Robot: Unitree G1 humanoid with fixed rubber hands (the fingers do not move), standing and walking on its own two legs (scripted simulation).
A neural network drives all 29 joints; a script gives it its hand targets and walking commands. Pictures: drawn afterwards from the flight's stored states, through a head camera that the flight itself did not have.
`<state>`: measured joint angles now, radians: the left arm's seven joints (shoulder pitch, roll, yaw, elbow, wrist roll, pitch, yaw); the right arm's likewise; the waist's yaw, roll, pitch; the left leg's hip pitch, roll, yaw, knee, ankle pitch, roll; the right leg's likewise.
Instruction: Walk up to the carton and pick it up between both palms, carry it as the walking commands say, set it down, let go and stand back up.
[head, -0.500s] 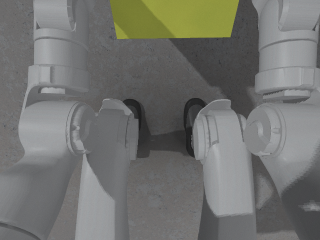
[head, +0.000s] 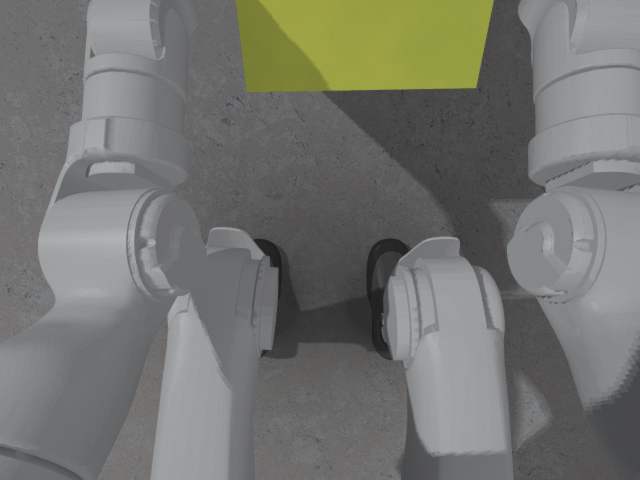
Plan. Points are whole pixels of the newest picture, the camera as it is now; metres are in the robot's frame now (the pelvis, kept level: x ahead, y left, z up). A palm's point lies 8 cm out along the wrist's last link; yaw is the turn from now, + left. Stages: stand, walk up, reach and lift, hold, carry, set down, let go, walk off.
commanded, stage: set down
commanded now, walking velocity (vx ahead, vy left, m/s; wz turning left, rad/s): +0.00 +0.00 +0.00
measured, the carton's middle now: out of the picture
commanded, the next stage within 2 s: none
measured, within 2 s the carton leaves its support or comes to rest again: rests again in 1.82 s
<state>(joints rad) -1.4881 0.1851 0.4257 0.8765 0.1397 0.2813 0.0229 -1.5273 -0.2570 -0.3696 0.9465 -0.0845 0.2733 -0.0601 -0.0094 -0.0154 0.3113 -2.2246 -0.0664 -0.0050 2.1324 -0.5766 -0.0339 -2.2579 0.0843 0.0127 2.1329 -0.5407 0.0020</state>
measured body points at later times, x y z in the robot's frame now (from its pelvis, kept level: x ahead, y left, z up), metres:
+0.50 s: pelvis +0.01 +0.00 +0.00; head +0.38 +0.00 +0.25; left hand +0.59 +0.14 -0.14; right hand +0.60 -0.17 -0.14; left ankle +0.11 +0.12 -0.35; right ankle +0.12 -0.11 -0.35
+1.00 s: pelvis +0.02 +0.00 +0.00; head +0.40 +0.00 +0.24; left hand +0.60 +0.14 -0.15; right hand +0.61 -0.17 -0.15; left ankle +0.11 +0.12 -0.35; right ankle +0.12 -0.11 -0.35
